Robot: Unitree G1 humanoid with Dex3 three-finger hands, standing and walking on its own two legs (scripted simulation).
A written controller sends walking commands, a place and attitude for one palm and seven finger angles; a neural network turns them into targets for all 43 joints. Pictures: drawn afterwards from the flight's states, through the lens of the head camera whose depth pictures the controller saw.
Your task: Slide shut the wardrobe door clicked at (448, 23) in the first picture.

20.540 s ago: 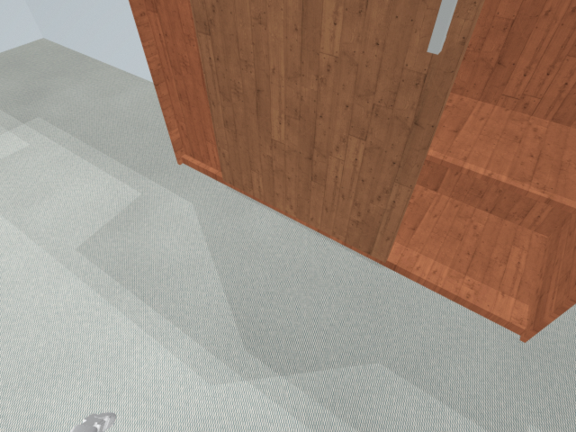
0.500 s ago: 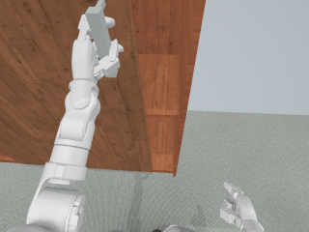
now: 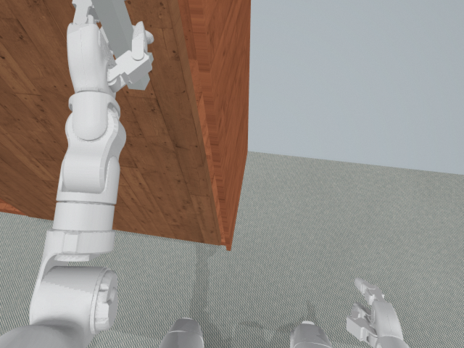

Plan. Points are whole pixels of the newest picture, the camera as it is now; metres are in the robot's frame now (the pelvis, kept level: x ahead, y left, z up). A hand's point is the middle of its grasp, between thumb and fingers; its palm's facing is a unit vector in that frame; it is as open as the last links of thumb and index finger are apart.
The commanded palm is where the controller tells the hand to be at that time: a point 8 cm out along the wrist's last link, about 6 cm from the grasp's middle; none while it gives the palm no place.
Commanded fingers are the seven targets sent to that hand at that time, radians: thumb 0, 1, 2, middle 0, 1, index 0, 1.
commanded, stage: step sideways, sliding the door along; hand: left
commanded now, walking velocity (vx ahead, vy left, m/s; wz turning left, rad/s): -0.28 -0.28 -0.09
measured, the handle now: (128, 26) +0.47 +0.19 +0.27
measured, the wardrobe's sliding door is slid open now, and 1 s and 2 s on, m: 0.02 0.00 0.00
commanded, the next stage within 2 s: stop walking and hold the door there in 0.32 s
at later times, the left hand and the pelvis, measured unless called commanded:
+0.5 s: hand (155, 55) +0.43 +0.15 +0.25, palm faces +0.41 -0.89 -0.20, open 7.1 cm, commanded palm +0.38 +0.17 +0.25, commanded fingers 0.00 0.90 0.90 -0.45 -1.40 -0.45 -1.40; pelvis +0.05 -0.10 +0.04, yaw +0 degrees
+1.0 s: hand (156, 53) +0.43 +0.15 +0.25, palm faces +0.39 -0.91 -0.14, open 6.6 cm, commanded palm +0.38 +0.18 +0.25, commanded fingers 0.00 0.90 0.90 -0.45 -1.40 -0.45 -1.40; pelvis +0.05 -0.07 +0.05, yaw -6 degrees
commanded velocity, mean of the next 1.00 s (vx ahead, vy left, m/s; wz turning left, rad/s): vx -0.16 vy -0.09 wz -0.04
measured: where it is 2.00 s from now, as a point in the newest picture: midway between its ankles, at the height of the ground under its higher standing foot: outside the picture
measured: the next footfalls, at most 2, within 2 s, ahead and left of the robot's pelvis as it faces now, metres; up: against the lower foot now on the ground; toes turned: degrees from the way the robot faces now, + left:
left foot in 0.66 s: +0.09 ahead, +0.08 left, +0.00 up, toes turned -1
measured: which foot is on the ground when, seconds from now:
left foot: down 0.00-0.48, up 0.50-0.64, down 0.66-1.00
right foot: down 0.00-1.00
